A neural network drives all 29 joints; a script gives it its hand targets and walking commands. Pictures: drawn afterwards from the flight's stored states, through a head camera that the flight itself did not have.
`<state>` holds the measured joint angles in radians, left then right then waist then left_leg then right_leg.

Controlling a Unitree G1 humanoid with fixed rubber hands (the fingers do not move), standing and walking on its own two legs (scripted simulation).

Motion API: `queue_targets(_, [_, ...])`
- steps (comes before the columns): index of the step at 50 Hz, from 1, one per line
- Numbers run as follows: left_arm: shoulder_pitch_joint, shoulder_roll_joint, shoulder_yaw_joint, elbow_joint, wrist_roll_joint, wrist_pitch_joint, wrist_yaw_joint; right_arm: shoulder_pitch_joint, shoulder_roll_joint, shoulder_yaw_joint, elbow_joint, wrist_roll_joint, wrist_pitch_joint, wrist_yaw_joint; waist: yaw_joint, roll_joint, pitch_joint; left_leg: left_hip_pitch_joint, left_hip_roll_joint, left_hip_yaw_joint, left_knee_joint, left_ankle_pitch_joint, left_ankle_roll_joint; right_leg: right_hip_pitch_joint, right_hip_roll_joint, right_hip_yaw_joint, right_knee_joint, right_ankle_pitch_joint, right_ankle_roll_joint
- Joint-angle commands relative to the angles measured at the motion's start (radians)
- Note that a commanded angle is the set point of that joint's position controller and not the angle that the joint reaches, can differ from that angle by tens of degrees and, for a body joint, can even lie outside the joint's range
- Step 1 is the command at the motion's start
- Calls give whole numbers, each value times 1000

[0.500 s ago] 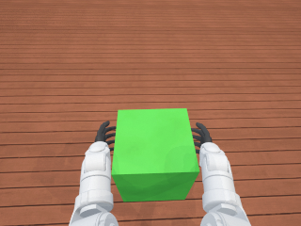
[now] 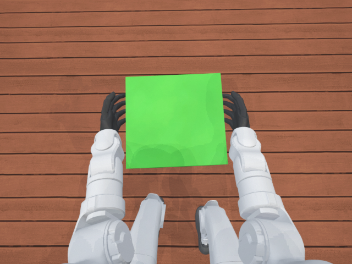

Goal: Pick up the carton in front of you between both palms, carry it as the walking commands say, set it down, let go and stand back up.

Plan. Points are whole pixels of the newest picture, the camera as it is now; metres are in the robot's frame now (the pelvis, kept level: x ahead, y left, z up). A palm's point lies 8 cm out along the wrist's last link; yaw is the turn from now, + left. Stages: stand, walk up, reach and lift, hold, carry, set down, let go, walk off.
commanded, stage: set down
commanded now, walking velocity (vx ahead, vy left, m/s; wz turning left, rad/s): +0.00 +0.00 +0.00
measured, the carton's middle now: (175, 129) +0.41 +0.05 -0.15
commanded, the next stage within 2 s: none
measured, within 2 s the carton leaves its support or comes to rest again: neither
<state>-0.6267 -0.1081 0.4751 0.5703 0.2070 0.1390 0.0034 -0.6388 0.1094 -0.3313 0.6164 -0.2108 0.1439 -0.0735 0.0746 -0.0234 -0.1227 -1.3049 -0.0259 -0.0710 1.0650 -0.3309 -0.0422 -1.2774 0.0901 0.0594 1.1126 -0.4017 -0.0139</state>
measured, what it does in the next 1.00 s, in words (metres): lowers itself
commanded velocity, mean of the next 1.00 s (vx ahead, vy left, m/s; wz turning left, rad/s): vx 0.00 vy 0.00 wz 0.00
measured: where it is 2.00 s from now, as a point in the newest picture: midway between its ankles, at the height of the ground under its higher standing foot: (178, 232)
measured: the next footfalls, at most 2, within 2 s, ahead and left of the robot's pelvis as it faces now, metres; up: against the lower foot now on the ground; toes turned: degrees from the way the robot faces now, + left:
none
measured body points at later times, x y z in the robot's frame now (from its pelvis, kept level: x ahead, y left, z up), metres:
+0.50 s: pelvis -0.03 +0.02 -0.13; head +0.25 +0.02 +0.22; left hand +0.43 +0.21 -0.23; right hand +0.49 -0.08 -0.23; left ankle +0.07 +0.14 -0.64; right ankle +0.05 -0.10 -0.64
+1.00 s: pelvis -0.05 +0.00 -0.24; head +0.31 +0.00 +0.04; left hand +0.44 +0.23 -0.38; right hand +0.53 -0.06 -0.39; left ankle +0.07 +0.14 -0.64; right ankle +0.04 -0.10 -0.64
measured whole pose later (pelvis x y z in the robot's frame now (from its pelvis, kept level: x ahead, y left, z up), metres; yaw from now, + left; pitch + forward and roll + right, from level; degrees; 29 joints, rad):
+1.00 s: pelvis -0.05 +0.00 -0.24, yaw +1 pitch +46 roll +3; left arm -1.17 -0.04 0.64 0.58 0.16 0.28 0.11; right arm -1.43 -0.21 -0.17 0.96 -0.14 0.28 -0.05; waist 0.13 -0.03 0.11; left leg -2.22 -0.05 -0.05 1.90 -0.49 -0.09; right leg -2.21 0.13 0.03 1.98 -0.57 0.00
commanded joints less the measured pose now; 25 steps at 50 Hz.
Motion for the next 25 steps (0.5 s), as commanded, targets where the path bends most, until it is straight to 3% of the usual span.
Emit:
queue_targets(1, [-573,-822,-426,95,-17,62,-210,-627,839,442,66,19,33,191,34,-76,-684,196,-111,88,60,81,30,248,60,11,-52,81,39])
queue_targets(11, [-751,-901,-469,71,-49,128,-181,-819,805,400,120,48,68,237,34,-7,-925,178,-121,105,247,166,-11,-51,95,-46,183,81,23])
queue_targets(19, [-840,-906,-524,22,-110,136,-134,-922,779,435,133,103,77,255,38,-15,-1038,139,-127,105,376,239,-27,-198,106,-75,329,118,21])
queue_targets(25, [-912,-862,-507,5,-128,130,-115,-982,741,439,164,123,79,256,53,-38,-1039,67,-129,112,460,242,-30,-279,107,-82,413,112,23])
